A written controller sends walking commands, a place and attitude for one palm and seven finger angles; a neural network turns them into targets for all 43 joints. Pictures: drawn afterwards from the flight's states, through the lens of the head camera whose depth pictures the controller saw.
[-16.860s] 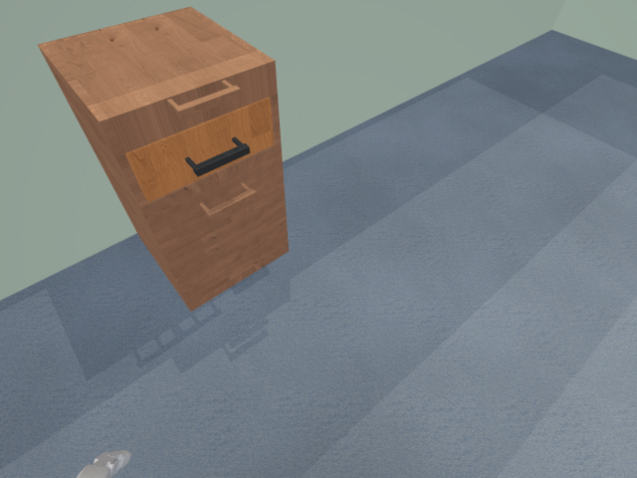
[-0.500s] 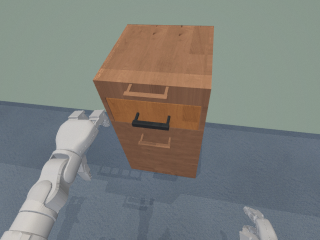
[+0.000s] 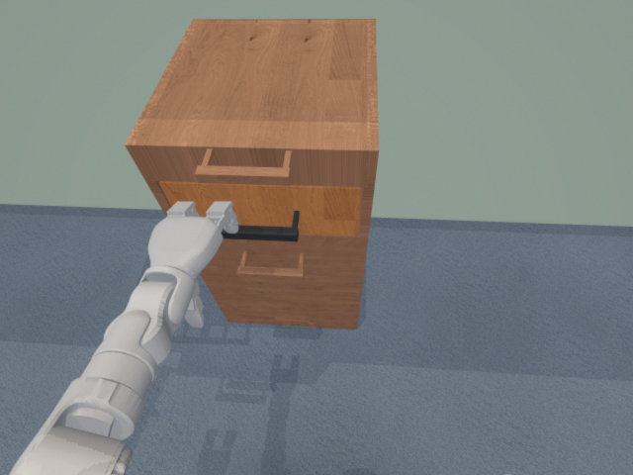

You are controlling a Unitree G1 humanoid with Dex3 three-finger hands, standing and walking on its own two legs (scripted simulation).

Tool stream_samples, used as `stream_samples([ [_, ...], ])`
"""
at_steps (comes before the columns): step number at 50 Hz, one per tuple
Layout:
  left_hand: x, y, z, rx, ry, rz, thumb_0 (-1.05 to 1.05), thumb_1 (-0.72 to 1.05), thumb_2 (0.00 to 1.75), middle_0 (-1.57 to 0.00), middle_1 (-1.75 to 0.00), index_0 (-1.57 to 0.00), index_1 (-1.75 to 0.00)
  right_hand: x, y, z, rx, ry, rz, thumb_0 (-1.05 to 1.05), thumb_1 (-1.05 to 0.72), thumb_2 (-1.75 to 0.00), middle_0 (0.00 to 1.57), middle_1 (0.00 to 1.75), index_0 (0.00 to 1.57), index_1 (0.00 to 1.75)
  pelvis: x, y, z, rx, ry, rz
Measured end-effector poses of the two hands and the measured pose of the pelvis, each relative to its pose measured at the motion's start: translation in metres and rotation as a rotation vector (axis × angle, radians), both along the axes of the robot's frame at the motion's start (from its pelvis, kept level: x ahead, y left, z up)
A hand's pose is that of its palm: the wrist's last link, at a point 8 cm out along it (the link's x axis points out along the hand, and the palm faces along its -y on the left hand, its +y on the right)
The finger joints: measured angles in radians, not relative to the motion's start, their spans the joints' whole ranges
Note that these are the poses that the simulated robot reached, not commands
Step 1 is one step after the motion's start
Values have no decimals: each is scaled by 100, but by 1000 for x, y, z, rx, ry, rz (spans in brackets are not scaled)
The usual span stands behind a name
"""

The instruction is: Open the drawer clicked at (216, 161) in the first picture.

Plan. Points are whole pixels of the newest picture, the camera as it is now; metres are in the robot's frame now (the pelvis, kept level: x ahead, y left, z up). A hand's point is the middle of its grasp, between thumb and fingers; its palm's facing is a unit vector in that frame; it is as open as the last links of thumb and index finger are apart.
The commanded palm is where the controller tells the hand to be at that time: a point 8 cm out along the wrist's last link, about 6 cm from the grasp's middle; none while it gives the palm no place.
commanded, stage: move the hooked fingers above the handle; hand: left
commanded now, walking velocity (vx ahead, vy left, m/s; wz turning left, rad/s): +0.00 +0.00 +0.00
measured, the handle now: (261, 224) +0.57 +0.14 -0.14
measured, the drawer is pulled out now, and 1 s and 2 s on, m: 0.00 0.00 0.00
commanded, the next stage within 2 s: none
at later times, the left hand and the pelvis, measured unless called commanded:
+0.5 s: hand (249, 240) +0.46 +0.13 -0.03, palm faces -0.03 -0.05 -1.00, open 13.9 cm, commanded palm +0.45 +0.16 +0.01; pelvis -0.01 +0.00 -0.03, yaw +0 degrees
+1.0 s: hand (274, 224) +0.52 +0.10 -0.08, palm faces +0.01 -0.07 -1.00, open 13.9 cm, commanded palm +0.50 +0.13 -0.03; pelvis -0.03 +0.01 -0.08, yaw -1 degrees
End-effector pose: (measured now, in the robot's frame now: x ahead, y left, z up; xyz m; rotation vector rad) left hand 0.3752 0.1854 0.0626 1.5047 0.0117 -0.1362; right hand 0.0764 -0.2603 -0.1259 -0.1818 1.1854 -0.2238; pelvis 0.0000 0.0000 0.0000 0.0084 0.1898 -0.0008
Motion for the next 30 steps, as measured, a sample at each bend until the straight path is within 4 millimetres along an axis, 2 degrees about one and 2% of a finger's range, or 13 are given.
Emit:
stream_samples([
  [4,7,-9,-3,-12,-59,-49,0,-49,30,-32,-120,-32,-120,-10,-6,-2,-22,20,-17,1,-90,-90,20,30,20,29,-1,-1,-4,-1,22,1],
  [9,23,-7,-8,20,-129,-4,0,-49,30,-32,-120,-32,-120,-19,-9,-12,-15,45,-22,1,-90,-90,20,30,20,29,-4,-1,-12,-3,63,3],
  [14,33,-8,-22,69,-74,67,0,-49,30,-32,-120,-31,-120,-26,-5,-20,10,64,-35,1,-90,-90,20,30,20,29,-6,-1,-16,-5,90,4],
  [19,43,-29,-35,46,0,17,0,-49,30,-32,-120,-31,-120,-35,-1,-21,3,73,-51,1,-90,-90,20,30,20,29,-8,-1,-19,-6,108,6],
  [23,55,-48,-38,13,-32,-62,0,-49,30,-32,-120,-32,-120,-45,-2,-25,-18,83,-57,1,-90,-90,20,30,20,30,-9,-1,-26,-7,138,6],
  [27,70,-52,-43,17,-108,-54,0,-49,30,-33,-120,-32,-120,-60,-5,-33,-31,112,-69,1,-90,-90,20,30,20,30,-13,0,-37,-8,179,2],
  [30,69,-53,-52,48,-152,-33,0,-49,30,-32,-119,-31,-120,-71,-4,-42,-23,149,-65,1,-90,-90,20,30,20,29,-16,1,-44,-10,202,3],
])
